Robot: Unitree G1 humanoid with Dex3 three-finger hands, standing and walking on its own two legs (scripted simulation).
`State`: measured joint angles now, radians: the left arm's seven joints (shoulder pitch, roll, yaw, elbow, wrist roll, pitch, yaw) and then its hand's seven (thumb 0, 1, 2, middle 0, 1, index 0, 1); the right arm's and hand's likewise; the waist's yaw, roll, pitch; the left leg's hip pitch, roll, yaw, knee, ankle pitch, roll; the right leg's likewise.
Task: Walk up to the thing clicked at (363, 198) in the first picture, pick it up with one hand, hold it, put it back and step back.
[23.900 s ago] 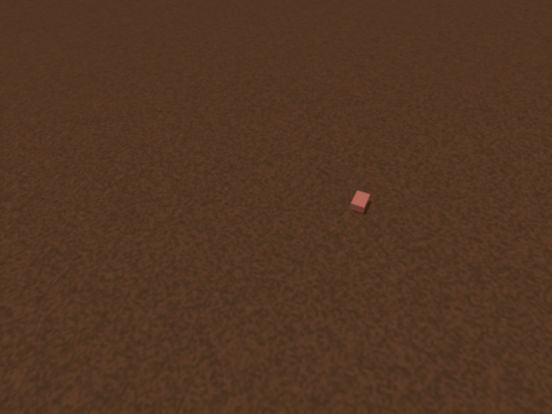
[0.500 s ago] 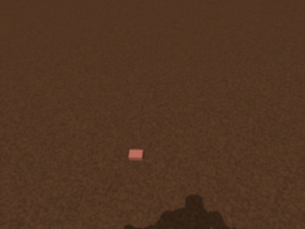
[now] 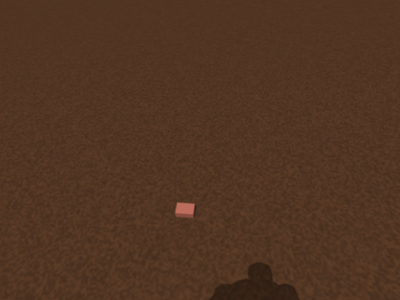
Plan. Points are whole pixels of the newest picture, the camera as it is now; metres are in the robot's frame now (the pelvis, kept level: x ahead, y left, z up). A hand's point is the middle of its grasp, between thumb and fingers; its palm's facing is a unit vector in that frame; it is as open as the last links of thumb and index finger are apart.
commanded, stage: walk up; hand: left
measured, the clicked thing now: (185, 210) +0.77 +0.18 -0.75
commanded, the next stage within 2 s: none
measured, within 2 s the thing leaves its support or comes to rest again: neither
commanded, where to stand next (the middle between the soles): +0.37 -0.03 m, yaw -5 degrees
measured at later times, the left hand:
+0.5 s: hand (109, 263) +0.26 +0.27 -0.14, palm faces -0.10 -0.93 -0.37, open 7.4 cm
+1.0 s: hand (117, 249) +0.31 +0.28 -0.17, palm faces -0.05 -0.94 -0.33, open 7.4 cm
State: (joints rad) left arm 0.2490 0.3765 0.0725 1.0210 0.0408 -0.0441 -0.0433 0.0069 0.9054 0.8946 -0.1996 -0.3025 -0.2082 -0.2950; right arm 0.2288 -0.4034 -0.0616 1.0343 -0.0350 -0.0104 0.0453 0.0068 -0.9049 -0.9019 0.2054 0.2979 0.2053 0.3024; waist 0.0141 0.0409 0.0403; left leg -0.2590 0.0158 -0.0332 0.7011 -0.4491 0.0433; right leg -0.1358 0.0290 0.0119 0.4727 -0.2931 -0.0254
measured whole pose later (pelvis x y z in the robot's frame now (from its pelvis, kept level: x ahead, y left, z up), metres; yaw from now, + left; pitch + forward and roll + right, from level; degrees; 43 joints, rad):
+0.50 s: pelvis +0.15 +0.01 -0.01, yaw -2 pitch -5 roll +1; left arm 0.22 0.40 0.07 0.86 0.02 -0.03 -0.07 0.01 0.91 0.90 -0.20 -0.30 -0.21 -0.29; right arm 0.38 -0.39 -0.05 0.84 -0.01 -0.04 0.04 0.01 -0.90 -0.90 0.21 0.30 0.21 0.30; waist -0.04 0.00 0.10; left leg -0.03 0.01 0.07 0.56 -0.45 0.01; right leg -0.37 -0.04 -0.03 0.59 -0.19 -0.05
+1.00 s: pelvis +0.23 +0.02 -0.02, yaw -3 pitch -3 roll -1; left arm 0.21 0.40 0.04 0.92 0.00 0.03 -0.02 0.01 0.91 0.89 -0.20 -0.30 -0.21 -0.29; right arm 0.22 -0.38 -0.01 0.89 -0.02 -0.03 0.00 0.01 -0.90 -0.90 0.21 0.30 0.21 0.30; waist 0.01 -0.04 0.11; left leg -0.39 0.05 0.03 0.67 -0.24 0.00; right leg -0.31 -0.01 0.01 0.79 -0.49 -0.05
